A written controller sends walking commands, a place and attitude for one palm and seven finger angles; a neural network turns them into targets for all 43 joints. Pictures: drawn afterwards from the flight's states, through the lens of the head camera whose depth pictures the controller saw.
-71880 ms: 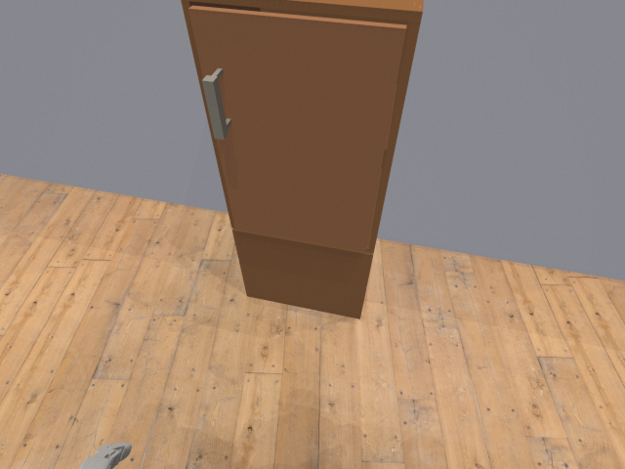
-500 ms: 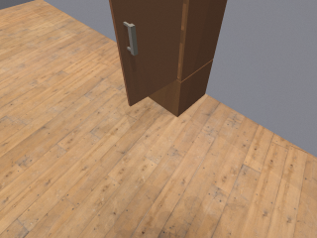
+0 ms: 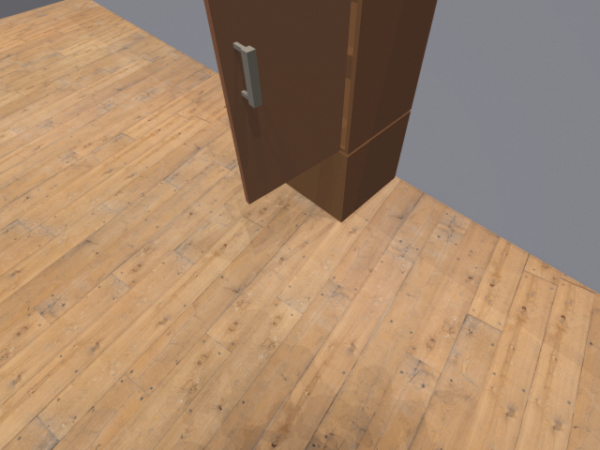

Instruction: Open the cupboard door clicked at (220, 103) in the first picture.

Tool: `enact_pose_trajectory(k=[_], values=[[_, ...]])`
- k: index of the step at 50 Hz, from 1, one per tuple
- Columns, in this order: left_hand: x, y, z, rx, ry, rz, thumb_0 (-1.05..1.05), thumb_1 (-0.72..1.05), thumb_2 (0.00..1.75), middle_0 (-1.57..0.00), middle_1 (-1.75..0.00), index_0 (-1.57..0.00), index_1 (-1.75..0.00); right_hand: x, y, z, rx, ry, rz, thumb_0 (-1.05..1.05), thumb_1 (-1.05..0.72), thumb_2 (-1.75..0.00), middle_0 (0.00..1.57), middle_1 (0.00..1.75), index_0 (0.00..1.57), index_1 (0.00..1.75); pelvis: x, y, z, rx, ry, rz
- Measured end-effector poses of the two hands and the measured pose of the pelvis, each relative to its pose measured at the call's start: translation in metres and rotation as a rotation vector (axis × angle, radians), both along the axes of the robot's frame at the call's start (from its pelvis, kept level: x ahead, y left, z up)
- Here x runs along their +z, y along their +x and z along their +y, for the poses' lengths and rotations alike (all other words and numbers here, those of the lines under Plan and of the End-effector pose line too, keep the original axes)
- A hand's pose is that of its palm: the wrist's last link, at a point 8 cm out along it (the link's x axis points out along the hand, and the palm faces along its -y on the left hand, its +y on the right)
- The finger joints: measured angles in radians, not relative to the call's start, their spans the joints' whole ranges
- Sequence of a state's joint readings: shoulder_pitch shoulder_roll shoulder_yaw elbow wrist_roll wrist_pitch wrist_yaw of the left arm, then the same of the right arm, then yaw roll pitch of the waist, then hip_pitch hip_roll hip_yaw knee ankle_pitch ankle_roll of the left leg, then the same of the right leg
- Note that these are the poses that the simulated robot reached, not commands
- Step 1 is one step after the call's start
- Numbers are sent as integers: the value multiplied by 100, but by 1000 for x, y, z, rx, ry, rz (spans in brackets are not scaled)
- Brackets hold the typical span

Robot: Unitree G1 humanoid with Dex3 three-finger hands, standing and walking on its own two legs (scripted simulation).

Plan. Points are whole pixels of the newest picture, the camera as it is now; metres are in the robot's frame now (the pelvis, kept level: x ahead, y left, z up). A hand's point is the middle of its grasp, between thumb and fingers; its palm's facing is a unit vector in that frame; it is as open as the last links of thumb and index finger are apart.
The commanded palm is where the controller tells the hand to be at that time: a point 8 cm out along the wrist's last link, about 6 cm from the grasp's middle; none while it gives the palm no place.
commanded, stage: look to check the result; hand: left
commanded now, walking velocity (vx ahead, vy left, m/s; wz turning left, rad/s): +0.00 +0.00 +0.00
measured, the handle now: (246, 74) +0.84 +0.17 +0.06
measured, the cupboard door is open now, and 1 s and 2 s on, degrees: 85 85 85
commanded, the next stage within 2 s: stand and wait in 0.14 s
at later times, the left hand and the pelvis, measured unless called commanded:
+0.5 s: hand out of the picture +0.08 +0.22 -0.16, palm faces -0.01 -0.95 -0.31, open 7.4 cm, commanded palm none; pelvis +0.01 +0.00 +0.00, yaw +0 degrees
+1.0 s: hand out of the picture +0.08 +0.23 -0.16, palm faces -0.03 -0.95 -0.31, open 7.4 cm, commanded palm none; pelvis +0.01 +0.00 +0.00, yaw -1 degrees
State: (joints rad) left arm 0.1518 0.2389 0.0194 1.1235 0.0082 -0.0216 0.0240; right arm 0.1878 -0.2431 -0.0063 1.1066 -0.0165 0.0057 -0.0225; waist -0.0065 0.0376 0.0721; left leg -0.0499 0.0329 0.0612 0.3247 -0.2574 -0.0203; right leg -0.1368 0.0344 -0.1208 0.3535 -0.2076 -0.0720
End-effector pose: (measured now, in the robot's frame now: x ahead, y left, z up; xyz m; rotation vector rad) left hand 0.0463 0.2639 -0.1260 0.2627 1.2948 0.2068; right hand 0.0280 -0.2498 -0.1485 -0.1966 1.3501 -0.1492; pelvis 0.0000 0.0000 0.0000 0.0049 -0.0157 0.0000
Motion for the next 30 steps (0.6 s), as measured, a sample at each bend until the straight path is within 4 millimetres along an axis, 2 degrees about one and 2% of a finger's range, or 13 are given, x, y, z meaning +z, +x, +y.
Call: enact_pose_trajectory(k=[16,30], values=[[1,24,-2,-24,2,-32,1,90,90,-20,-30,-20,-30,6,15,-18,6,-34,-14,1,-91,-90,20,30,20,30,0,8,-4,-1,-2,3],[2,28,3,-33,7,-30,1,90,90,-20,-30,-20,-30,7,11,-19,0,-40,-4,1,-91,-90,20,30,20,30,1,9,-3,-6,-5,2]])
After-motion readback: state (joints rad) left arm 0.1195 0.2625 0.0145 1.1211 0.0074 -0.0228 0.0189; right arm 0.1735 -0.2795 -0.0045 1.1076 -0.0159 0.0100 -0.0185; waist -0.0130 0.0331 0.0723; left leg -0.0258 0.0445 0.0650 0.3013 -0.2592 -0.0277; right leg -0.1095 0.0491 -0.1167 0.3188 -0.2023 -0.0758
